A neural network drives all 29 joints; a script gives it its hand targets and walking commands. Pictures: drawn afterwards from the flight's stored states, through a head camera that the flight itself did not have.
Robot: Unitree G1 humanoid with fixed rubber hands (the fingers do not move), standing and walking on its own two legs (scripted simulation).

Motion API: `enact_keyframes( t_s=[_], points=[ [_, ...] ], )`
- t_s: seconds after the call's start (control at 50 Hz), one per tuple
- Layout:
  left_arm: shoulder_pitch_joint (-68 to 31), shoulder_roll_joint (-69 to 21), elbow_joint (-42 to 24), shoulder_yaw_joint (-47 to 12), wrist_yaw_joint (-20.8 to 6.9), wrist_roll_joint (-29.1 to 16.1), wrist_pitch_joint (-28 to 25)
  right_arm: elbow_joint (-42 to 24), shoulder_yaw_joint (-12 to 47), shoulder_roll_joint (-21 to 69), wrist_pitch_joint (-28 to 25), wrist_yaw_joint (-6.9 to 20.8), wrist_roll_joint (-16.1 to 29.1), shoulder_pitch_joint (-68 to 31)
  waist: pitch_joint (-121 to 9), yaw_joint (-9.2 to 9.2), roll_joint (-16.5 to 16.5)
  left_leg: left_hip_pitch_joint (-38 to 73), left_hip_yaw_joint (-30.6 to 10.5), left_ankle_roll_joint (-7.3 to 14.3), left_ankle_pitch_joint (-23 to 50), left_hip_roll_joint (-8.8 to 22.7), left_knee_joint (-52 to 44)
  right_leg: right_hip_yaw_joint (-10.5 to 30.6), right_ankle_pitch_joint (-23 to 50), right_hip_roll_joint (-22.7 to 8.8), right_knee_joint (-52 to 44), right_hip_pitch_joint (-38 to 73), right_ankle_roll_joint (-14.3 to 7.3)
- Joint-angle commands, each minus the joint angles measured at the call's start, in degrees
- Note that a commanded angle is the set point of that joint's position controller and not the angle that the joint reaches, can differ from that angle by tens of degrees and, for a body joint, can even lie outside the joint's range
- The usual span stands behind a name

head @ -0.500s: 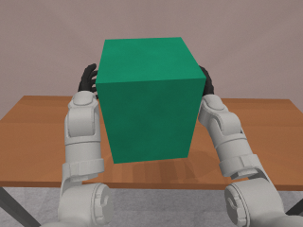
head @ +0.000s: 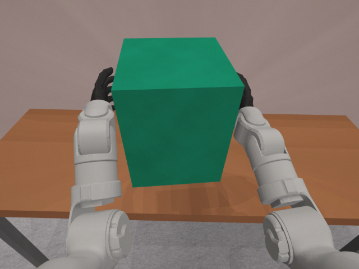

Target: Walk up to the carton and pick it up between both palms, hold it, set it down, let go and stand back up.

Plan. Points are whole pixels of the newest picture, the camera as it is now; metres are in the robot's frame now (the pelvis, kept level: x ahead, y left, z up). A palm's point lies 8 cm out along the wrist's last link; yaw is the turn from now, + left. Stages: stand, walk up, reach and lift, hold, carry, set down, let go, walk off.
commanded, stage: hold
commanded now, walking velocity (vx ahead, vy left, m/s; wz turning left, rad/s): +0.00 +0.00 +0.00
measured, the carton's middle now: (173, 112) +0.39 -0.01 +0.19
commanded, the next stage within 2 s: set down in 0.46 s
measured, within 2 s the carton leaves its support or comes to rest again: neither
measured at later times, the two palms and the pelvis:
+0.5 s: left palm (98, 107) +0.37 +0.14 +0.23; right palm (241, 106) +0.35 -0.15 +0.22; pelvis +0.00 +0.00 +0.00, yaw +0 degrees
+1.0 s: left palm (110, 123) +0.39 +0.13 +0.18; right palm (239, 131) +0.35 -0.16 +0.15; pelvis +0.00 -0.01 +0.00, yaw +0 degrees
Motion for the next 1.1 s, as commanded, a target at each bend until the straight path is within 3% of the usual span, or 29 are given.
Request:
enact_keyframes(
  t_s=[0.0,0.04,0.06,0.08,0.14,0.2,0.26,0.28,0.3,0.36,0.38,0.4,0.42,0.44,0.46,0.56,0.58,0.6,0.62,0.64,0.68,0.76,0.8,0.82,0.84,0.88,0.9,0.96,1.08],
  points=[
    [-39.2,-31.3,-9.8,-28.6,-8.4,-11.7,-4.2,-25.7,25.4,33.7,-4.2,4.2,7.3,-54.2,-31.8,-1.58,0.8,4.4,2.0,-2.8,22.0,-1.2,-2.4,-0.9,17.3,2.7,0.1,13.9,3.9],
    [-39.8,-31.5,-12.7,-29.3,-8.7,-11.5,-4.2,-26.9,26.6,34.5,-4.1,3.8,8.1,-54.1,-32.3,-0.60,-0.2,4.4,1.6,-2.5,22.7,-1.2,-2.1,-1.2,17.5,3.1,0.0,13.3,4.1],
    [-38.7,-31.1,-10.2,-28.2,-8.6,-11.2,-3.9,-25.3,25.9,33.9,-3.6,3.8,7.8,-53.2,-29.5,-0.19,0.3,3.5,2.3,-2.6,21.5,-1.5,-2.5,-1.2,16.8,2.9,-0.9,12.3,3.8],
    [-39.5,-31.1,-12.8,-30.6,-8.9,-12.2,-4.2,-28.8,25.8,34.4,-3.9,3.4,7.3,-52.7,-31.9,-2.62,0.8,4.7,2.0,-2.6,20.3,-1.8,-2.5,-1.1,17.6,2.7,-0.1,13.1,3.9],
    [-41.2,-31.8,-10.8,-29.7,-8.3,-10.8,-3.8,-24.7,25.2,34.1,-3.5,4.3,7.2,-54.8,-28.0,0.00,2.7,2.7,2.1,-2.9,16.9,-1.6,-3.3,-0.8,12.0,2.8,-1.1,10.3,3.4],
    [-42.9,-32.7,-14.0,-31.5,-7.7,-11.8,-4.1,-25.3,25.7,35.7,-3.7,5.0,7.3,-55.6,-28.8,0.11,2.8,2.6,2.1,-2.8,16.3,-1.1,-3.2,-1.1,11.5,3.0,-0.4,10.8,2.9],
    [-43.6,-33.0,-14.2,-31.7,-7.1,-11.7,-4.7,-21.6,24.7,34.9,-3.4,5.9,7.2,-54.1,-29.5,-0.51,6.3,3.0,1.8,-3.8,18.2,-0.9,-3.2,-0.7,11.0,2.7,-0.3,9.7,2.6],
    [-44.7,-33.7,-15.1,-32.3,-6.7,-11.4,-4.9,-20.6,24.5,35.6,-3.8,6.3,7.3,-54.9,-28.6,0.68,6.4,2.8,1.9,-3.5,16.3,-1.0,-3.5,-1.3,9.2,3.0,-0.2,8.1,2.4],
    [-44.5,-34.2,-14.1,-33.5,-6.8,-12.3,-4.7,-22.2,24.2,35.1,-4.0,6.3,6.8,-54.3,-29.8,-1.79,6.8,3.2,1.6,-4.0,15.6,-1.2,-3.2,-1.1,9.4,2.7,-0.2,8.6,2.4],
    [-43.7,-35.0,-15.0,-35.5,-6.9,-14.0,-4.6,-23.6,23.2,34.0,-4.4,6.0,6.4,-54.5,-32.2,-3.37,9.0,5.1,0.9,-4.9,19.3,-0.7,-2.3,-1.5,11.0,2.7,0.5,8.2,1.8],
    [-43.2,-34.9,-14.3,-34.7,-6.5,-13.2,-4.5,-22.6,23.1,33.5,-4.4,6.2,6.6,-55.0,-31.0,-2.23,7.7,5.1,1.1,-4.8,20.3,-0.6,-2.4,-1.7,9.6,2.7,0.3,7.6,2.0],
    [-42.8,-34.2,-13.4,-34.6,-6.7,-13.6,-4.4,-23.5,23.0,33.1,-4.3,5.7,6.1,-53.8,-30.5,-3.60,6.8,5.2,1.1,-4.6,19.3,-1.0,-2.6,-1.4,11.0,2.7,-0.1,7.8,2.5],
    [-42.1,-33.2,-10.7,-32.1,-6.9,-12.1,-4.1,-20.2,21.5,32.3,-3.8,5.9,5.5,-53.9,-27.0,-2.49,7.4,2.8,1.2,-4.3,16.0,-1.3,-3.1,-1.4,8.7,2.6,-0.8,6.6,2.5],
    [-41.8,-33.9,-9.0,-31.9,-7.1,-11.9,-3.6,-19.5,22.2,33.1,-3.7,6.0,4.8,-54.2,-26.0,-2.61,5.1,2.7,1.4,-3.8,14.1,-0.9,-4.3,-1.3,7.6,2.4,-1.1,7.1,2.3],
    [-37.9,-33.8,-10.4,-30.1,-7.4,-11.4,-3.8,-18.3,23.2,33.2,-3.6,6.3,6.1,-50.9,-25.2,-0.16,4.9,2.4,2.2,-2.1,15.9,-1.3,-5.2,-0.2,8.2,2.5,-1.8,9.3,0.7],
    [-37.1,-30.7,-8.7,-26.1,-9.1,-9.7,-5.9,-19.1,21.7,33.0,-6.4,6.8,3.5,-51.6,-25.5,0.32,2.7,3.2,1.9,-1.8,16.5,-0.9,-6.0,-0.9,10.6,2.3,-1.9,11.0,1.4],
    [-37.1,-31.3,-10.2,-27.7,-9.2,-9.9,-6.4,-19.4,22.5,33.9,-7.1,6.9,3.6,-50.9,-27.4,-0.59,2.6,4.4,2.1,-2.1,19.3,-1.6,-5.3,-1.0,13.0,2.5,-1.6,11.6,1.8],
    [-37.2,-32.2,-10.9,-27.0,-9.2,-10.3,-7.0,-20.5,24.0,34.3,-7.8,7.0,3.9,-52.1,-28.1,0.82,2.6,5.5,2.4,-2.3,20.3,-1.2,-5.1,-0.8,13.6,2.4,-2.1,11.5,1.6],
    [-37.6,-31.4,-10.3,-27.1,-9.2,-9.9,-7.6,-21.1,22.8,34.0,-8.7,7.1,3.0,-52.6,-26.9,0.00,1.9,4.1,1.7,-2.1,19.0,-1.4,-5.4,-1.2,12.9,2.3,-2.4,10.8,1.9],
    [-37.7,-32.3,-9.3,-27.1,-9.1,-9.9,-8.0,-19.9,22.5,34.2,-9.4,7.2,2.5,-52.3,-27.0,0.86,2.5,4.0,2.3,-2.0,18.4,-1.4,-5.8,-1.0,12.3,2.2,-2.2,12.1,2.1],
    [-37.2,-31.1,-5.8,-25.7,-9.4,-9.0,-9.9,-19.6,19.4,33.8,-12.0,7.7,-0.9,-51.0,-25.7,-0.53,1.5,4.4,2.8,-1.9,15.6,-1.6,-6.6,-1.5,9.6,1.9,-3.0,9.6,1.9],
    [-35.6,-30.1,4.2,-19.4,-11.5,-4.1,-14.7,-10.6,12.3,33.0,-18.8,8.9,-9.2,-48.6,-18.8,1.29,0.1,-2.3,4.5,-0.4,-0.4,-0.7,-11.3,-2.8,-0.6,0.3,-4.1,9.9,2.8],
    [-35.7,-31.6,2.5,-22.4,-11.8,-4.8,-17.8,-11.1,11.6,33.2,-23.1,9.6,-11.4,-46.5,-23.0,-0.48,2.2,-0.5,5.1,-0.9,1.5,-0.8,-10.4,-3.2,2.6,0.0,-3.2,10.9,2.7],
    [-35.5,-30.5,2.5,-22.2,-11.7,-5.3,-19.7,-13.0,12.3,32.6,-25.1,9.7,-11.9,-47.2,-25.1,0.50,0.9,-0.5,4.9,-1.0,4.4,-1.0,-9.9,-3.1,5.5,0.4,-3.0,11.9,3.0],
    [-36.9,-31.5,1.9,-24.7,-11.5,-6.0,-21.1,-14.4,12.6,33.6,-27.0,9.4,-11.9,-47.7,-29.9,-0.69,0.5,1.3,5.6,-1.3,7.2,-1.3,-8.0,-3.3,8.9,0.3,-2.3,13.1,3.4],
    [-36.4,-32.1,2.2,-24.0,-10.8,-6.4,-23.3,-15.6,16.0,34.9,-29.4,9.0,-11.1,-49.2,-33.0,1.55,0.3,1.8,5.8,-1.3,11.8,-1.4,-6.5,-2.0,16.6,-0.3,-0.7,16.4,3.7],
    [-36.5,-31.2,3.2,-23.8,-10.8,-6.8,-23.9,-16.1,15.1,34.5,-29.8,8.6,-11.8,-49.4,-34.0,0.40,0.4,1.0,5.8,-1.1,10.5,-2.0,-6.6,-1.9,18.4,-0.2,-0.6,17.9,3.7],
    [-33.8,-29.9,5.9,-22.5,-10.8,-5.5,-24.7,-12.2,16.5,34.0,-30.7,8.1,-12.3,-46.7,-29.4,1.82,-1.0,-1.3,6.3,-0.3,6.9,-1.5,-7.9,-2.4,15.5,-0.2,-1.8,18.2,4.2],
    [-33.3,-31.5,2.7,-27.1,-10.2,-6.8,-25.1,-13.2,17.6,32.7,-32.1,7.1,-10.5,-43.9,-29.9,-0.02,2.6,0.5,6.0,-2.2,13.7,-1.6,-5.6,-2.8,18.8,0.4,-1.1,18.0,3.9]
  ],
)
